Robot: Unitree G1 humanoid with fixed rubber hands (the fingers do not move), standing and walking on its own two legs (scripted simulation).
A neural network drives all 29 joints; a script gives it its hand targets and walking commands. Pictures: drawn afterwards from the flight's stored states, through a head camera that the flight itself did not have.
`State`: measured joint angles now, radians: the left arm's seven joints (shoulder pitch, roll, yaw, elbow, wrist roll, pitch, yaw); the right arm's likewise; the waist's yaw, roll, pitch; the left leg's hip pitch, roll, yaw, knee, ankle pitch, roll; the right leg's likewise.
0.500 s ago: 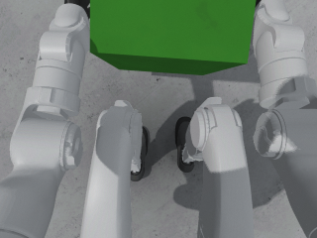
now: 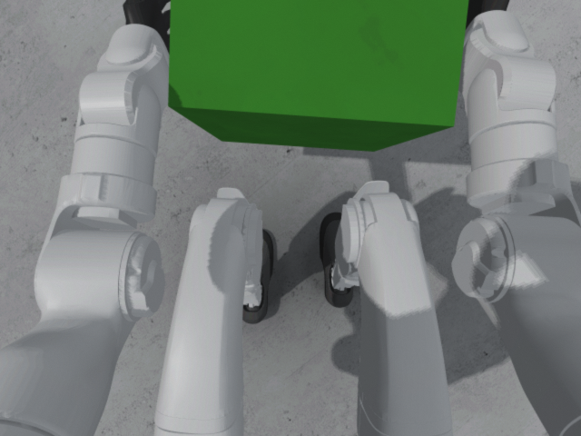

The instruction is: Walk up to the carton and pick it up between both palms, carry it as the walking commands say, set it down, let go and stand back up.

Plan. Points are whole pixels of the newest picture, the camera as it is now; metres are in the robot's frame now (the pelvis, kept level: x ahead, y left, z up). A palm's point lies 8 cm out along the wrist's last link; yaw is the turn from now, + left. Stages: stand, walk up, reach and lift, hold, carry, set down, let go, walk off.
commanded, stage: reach and lift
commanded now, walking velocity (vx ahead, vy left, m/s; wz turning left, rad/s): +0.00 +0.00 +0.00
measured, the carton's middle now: (308, 56) +0.52 -0.02 -0.13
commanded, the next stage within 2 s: none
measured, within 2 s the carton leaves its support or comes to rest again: neither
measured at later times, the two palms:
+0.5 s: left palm (123, 15) +0.51 +0.14 +0.00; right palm out of the picture +0.52 -0.20 +0.00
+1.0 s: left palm (75, 5) +0.49 +0.15 +0.06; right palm out of the picture +0.49 -0.19 +0.06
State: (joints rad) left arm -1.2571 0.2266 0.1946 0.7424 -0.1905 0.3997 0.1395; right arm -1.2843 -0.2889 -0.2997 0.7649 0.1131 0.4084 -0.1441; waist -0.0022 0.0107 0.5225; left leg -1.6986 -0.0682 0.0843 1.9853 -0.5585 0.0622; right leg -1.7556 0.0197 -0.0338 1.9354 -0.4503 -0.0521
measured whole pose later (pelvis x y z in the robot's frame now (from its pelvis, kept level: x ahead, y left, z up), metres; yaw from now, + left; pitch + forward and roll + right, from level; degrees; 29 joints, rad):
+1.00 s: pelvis +0.00 +0.01 +0.12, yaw -2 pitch +9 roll +1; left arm -1.05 0.15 0.22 0.59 -0.11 0.49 0.12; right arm -1.11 -0.22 -0.31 0.63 0.04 0.50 -0.11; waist 0.00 0.01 0.52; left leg -1.26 -0.07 0.07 1.58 -0.48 0.06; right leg -1.32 0.05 0.02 1.53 -0.38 -0.02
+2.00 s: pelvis +0.04 +0.01 +0.24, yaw -3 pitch -1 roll +1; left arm -0.71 0.07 0.22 0.52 -0.08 0.46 0.10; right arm -0.84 -0.13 -0.25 0.60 0.02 0.50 -0.11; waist 0.00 0.01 0.41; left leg -0.66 -0.07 0.05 1.04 -0.36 0.06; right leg -0.72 0.06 0.06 1.01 -0.27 -0.02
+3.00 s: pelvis +0.13 +0.01 +0.31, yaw -4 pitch -3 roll +0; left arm -0.27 -0.08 0.22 0.34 0.10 0.71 0.00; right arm -0.33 0.01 -0.27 0.39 -0.11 0.70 -0.02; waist 0.00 0.02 -0.07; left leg -0.24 -0.07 0.02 0.58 -0.30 0.06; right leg -0.31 0.06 0.07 0.58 -0.22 -0.02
